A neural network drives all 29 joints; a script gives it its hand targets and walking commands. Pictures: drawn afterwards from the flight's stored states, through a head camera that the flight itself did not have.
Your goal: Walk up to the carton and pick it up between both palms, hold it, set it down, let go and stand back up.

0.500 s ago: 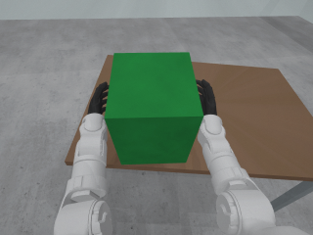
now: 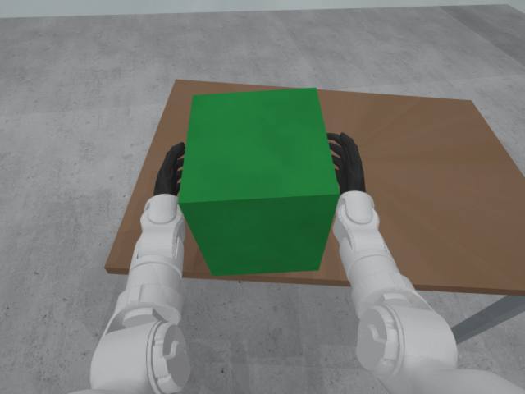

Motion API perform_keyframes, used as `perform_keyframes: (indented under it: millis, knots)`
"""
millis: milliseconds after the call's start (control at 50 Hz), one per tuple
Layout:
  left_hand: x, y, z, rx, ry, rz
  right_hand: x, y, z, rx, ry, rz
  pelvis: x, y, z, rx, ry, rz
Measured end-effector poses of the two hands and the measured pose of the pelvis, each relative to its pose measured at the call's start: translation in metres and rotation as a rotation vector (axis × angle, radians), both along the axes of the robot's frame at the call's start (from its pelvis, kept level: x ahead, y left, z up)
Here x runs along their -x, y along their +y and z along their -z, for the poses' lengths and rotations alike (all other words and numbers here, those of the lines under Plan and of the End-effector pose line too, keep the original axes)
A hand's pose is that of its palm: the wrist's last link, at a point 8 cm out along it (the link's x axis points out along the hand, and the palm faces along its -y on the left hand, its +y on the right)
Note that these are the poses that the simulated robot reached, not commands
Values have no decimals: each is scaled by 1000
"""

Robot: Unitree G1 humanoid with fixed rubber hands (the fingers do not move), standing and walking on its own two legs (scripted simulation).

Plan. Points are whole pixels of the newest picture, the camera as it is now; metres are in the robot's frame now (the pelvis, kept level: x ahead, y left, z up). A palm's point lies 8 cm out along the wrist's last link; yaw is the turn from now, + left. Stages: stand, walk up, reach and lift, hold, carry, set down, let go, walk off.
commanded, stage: set down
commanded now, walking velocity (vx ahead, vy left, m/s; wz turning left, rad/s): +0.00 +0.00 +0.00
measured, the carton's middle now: (260, 189) +0.42 +0.01 +0.05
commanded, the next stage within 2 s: none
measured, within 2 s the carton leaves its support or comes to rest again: neither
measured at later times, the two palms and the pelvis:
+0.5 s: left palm (181, 200) +0.40 +0.14 +0.04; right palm (351, 192) +0.40 -0.15 +0.07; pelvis +0.00 +0.00 +0.00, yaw -2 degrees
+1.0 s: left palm (192, 212) +0.41 +0.13 -0.01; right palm (347, 203) +0.42 -0.16 +0.02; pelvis +0.00 +0.00 -0.01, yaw -3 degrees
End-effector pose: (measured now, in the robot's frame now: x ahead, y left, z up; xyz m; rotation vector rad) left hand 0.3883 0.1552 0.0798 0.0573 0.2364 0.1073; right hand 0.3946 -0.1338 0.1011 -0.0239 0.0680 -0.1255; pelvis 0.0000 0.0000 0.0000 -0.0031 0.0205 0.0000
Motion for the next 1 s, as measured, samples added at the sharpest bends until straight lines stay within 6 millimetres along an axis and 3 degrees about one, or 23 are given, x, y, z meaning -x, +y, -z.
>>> perform_keyframes:
  millis: [620, 1000]
  knots:
    - [-15, -15, 46, 20, 63, 11, -12, -14, 39, 18, 67, 12, 0, -1, 2, -3, 162, 39]
    - [-26, -25, 89, 22, 116, 6, -25, -24, 81, 24, 126, 6, -4, -2, 9, -5, 323, 54]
